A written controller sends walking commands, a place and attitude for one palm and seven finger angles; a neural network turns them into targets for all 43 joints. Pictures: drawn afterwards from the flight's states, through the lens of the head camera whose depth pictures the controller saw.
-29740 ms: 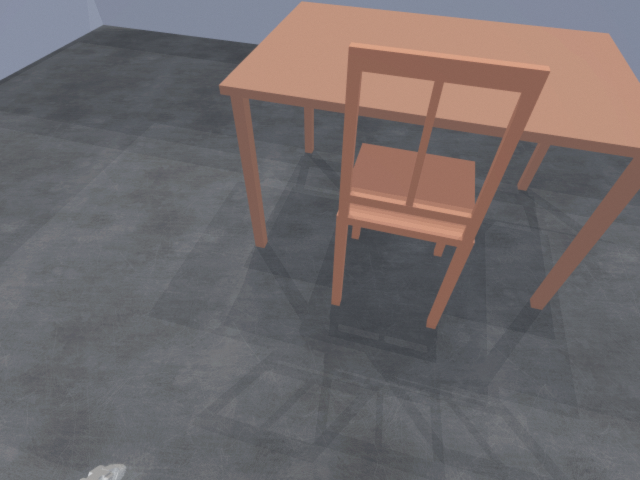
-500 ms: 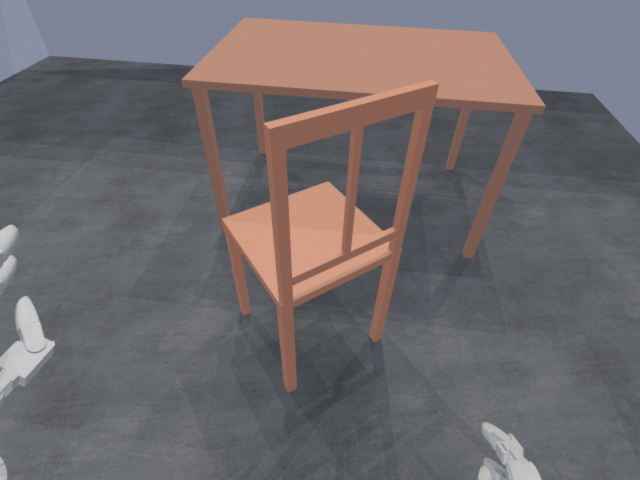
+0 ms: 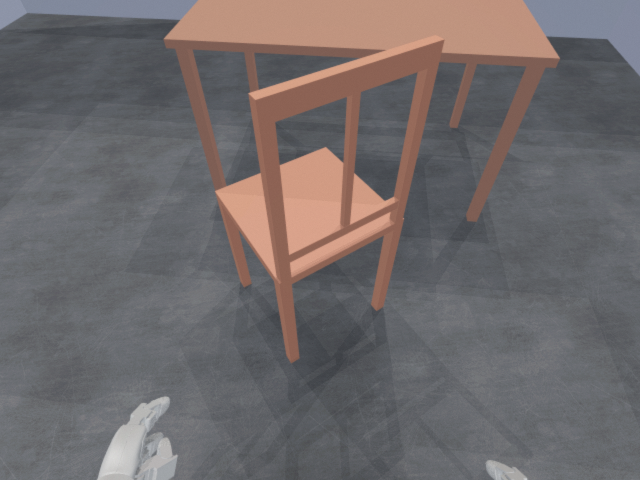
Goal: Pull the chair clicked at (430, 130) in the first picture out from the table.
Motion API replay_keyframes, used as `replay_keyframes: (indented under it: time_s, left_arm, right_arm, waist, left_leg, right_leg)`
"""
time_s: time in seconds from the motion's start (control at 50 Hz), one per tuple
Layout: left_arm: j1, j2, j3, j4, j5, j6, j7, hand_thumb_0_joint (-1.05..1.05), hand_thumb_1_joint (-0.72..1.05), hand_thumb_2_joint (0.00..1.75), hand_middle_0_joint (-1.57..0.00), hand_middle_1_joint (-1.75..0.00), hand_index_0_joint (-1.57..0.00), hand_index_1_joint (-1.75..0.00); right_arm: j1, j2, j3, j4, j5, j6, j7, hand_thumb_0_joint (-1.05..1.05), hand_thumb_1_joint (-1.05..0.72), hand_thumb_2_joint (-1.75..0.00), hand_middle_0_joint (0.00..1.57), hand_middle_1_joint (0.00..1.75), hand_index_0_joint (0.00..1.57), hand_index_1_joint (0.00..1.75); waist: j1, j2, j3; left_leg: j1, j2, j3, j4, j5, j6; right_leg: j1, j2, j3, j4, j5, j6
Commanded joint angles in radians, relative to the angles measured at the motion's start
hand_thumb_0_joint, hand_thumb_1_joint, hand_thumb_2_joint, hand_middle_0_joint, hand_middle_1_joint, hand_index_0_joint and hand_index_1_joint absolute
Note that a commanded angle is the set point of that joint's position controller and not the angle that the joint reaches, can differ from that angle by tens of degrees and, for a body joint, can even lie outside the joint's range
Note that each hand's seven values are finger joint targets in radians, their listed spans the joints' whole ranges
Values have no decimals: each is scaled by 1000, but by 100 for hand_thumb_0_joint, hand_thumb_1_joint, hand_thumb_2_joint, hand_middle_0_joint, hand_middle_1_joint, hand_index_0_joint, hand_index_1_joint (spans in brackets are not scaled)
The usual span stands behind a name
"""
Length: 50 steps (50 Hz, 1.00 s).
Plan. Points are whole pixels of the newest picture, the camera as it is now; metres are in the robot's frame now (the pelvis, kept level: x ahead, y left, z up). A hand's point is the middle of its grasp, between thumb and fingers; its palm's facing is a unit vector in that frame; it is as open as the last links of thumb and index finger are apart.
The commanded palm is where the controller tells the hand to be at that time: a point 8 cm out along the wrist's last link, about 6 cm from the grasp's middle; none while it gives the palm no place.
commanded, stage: let the arm hang, fingers relaxed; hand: left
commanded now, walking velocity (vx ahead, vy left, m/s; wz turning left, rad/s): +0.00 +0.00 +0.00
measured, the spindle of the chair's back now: (348, 167) +0.69 -0.06 -0.04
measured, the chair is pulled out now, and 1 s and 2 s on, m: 0.45 0.45 0.45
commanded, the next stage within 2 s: look to check the result in 0.90 s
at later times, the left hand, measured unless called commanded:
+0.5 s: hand out of the picture +0.05 +0.21 -0.14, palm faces +0.01 -0.96 -0.28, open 7.3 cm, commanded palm none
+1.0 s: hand out of the picture +0.03 +0.17 -0.16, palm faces +0.01 -0.98 -0.19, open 7.4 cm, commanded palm none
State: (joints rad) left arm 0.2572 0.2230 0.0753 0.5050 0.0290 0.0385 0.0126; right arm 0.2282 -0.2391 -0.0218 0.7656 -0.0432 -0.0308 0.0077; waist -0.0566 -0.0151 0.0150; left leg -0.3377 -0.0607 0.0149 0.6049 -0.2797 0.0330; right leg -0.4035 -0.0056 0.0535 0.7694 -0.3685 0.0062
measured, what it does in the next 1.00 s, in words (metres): stands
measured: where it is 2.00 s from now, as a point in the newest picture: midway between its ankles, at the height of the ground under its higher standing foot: outside the picture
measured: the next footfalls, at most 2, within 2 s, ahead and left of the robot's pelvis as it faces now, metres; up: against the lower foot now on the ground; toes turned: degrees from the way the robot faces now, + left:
none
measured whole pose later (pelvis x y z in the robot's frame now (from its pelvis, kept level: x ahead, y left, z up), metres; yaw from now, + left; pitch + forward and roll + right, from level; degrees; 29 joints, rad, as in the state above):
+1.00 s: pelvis +0.04 +0.01 +0.02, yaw -2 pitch -1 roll +0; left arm 0.31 0.13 0.01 1.11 0.01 -0.01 0.04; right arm 0.32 -0.13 -0.02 1.12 -0.02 -0.02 -0.04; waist -0.01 0.01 0.03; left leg -0.14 -0.03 0.02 0.40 -0.25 0.04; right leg -0.15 0.02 0.08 0.42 -0.25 0.00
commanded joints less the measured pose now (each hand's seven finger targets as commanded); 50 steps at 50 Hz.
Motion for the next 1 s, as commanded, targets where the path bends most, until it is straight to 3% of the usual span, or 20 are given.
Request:
replay_keyframes:
  time_s: [0.0,0.02,0.04,0.06,0.08,0.1,0.12,0.16,0.18,0.2,0.24,0.28,0.32,0.54,0.72,0.98]
  left_arm:
    - [83,215,7,86,-7,-68,9,0,90,90,-20,-30,-20,-30]
    - [21,232,-6,119,-7,-62,3,0,90,90,-20,-30,-20,-30]
    - [-16,215,-10,142,-11,-59,4,0,90,90,-20,-30,-20,-30]
    - [-44,180,-11,181,-13,-65,9,0,90,90,-20,-30,-20,-30]
    - [-56,155,-18,222,-18,-69,11,0,90,90,-20,-30,-20,-30]
    - [-43,114,-14,251,-16,-75,14,0,90,90,-20,-30,-20,-30]
    - [-19,81,-7,260,-15,-74,17,0,90,90,-20,-30,-20,-30]
    - [6,70,-18,307,-23,-61,15,0,90,90,-20,-30,-20,-30]
    - [21,66,-22,330,-25,-60,13,0,90,90,-20,-30,-20,-30]
    - [38,62,-26,355,-24,-61,12,0,90,90,-20,-30,-20,-30]
    - [46,59,-32,398,-24,-65,14,0,90,90,-20,-30,-20,-30]
    - [43,57,-38,429,-25,-68,18,0,90,90,-20,-30,-20,-30]
    - [42,58,-41,451,-26,-69,22,0,90,90,-20,-30,-20,-30]
    - [77,45,-51,535,-23,-64,31,0,90,90,-20,-30,-20,-30]
    - [104,20,-51,565,-24,-65,31,0,90,90,-20,-30,-20,-30]
    - [123,-2,-55,582,-25,-63,34,0,90,90,-20,-30,-20,-30]
  right_arm:
    - [-6,-72,-36,-36,34,9,-9,0,-90,-90,20,30,20,30]
    - [21,-74,-37,-5,32,24,-5,0,-90,-90,20,30,20,30]
    - [25,-63,-35,11,28,33,-2,0,-90,-90,20,30,20,30]
    - [40,-52,-31,43,25,35,-5,0,-90,-90,20,30,20,30]
    - [68,-51,-30,70,26,31,-10,0,-90,-90,20,30,20,30]
    - [93,-48,-30,93,25,22,-13,0,-90,-90,20,30,20,30]
    - [108,-42,-34,105,20,15,-16,0,-90,-90,20,30,20,30]
    - [85,-65,-34,129,16,7,-18,0,-90,-90,20,30,20,30]
    - [75,-65,-34,136,16,6,-22,0,-90,-90,20,30,20,30]
    - [70,-65,-34,142,18,6,-25,0,-90,-90,20,30,20,30]
    - [75,-55,-34,157,25,4,-30,0,-90,-90,20,30,20,30]
    - [109,-41,-29,185,28,3,-33,0,-90,-90,20,30,20,30]
    - [130,-32,-27,211,28,5,-35,0,-90,-90,20,30,20,30]
    - [134,-16,-18,294,29,14,-38,0,-90,-90,20,30,20,30]
    - [136,1,-14,318,27,6,-44,0,-90,-90,20,30,20,30]
    - [166,12,-12,336,28,4,-52,0,-90,-90,20,30,20,30]
  waist:
    - [59,-56,-75]
    - [29,22,-43]
    - [17,57,7]
    - [9,-38,17]
    - [-1,-81,13]
    - [-1,-49,-18]
    - [8,19,-55]
    - [39,219,-48]
    - [53,244,-43]
    - [64,214,-50]
    - [69,92,-50]
    - [54,12,-58]
    - [45,-10,-54]
    - [42,-11,66]
    - [43,60,64]
    - [43,24,62]
  left_leg:
    - [-81,18,-18,73,-105,-32]
    - [2,39,-24,109,-177,-27]
    - [42,40,-32,93,-123,-20]
    - [57,59,-52,59,-39,-17]
    - [97,77,-66,3,38,-10]
    - [147,88,-86,-74,106,-4]
    - [168,108,-111,-131,134,6]
    - [132,171,-196,-248,104,39]
    - [109,195,-223,-297,84,54]
    - [103,198,-221,-306,95,59]
    - [104,174,-177,-277,155,45]
    - [143,149,-132,-243,200,30]
    - [179,142,-111,-228,222,23]
    - [189,141,-98,-256,151,22]
    - [205,145,-95,-274,161,23]
    - [224,152,-97,-272,201,26]
  right_leg:
    - [246,-270,392,-443,342,-129]
    - [118,-288,364,-501,90,-177]
    - [33,-238,334,-527,-37,-172]
    - [30,-190,306,-509,5,-162]
    - [30,-168,250,-482,77,-148]
    - [50,-135,201,-439,164,-130]
    - [82,-96,147,-396,172,-107]
    - [121,-29,60,-317,151,-69]
    - [160,-15,25,-300,166,-55]
    - [193,-13,18,-309,192,-50]
    - [235,-27,38,-347,256,-53]
    - [242,-49,69,-379,310,-60]
    - [232,-60,79,-393,334,-61]
    - [158,-53,88,-433,245,-58]
    - [167,-54,80,-425,252,-55]
    - [173,-52,74,-416,278,-54]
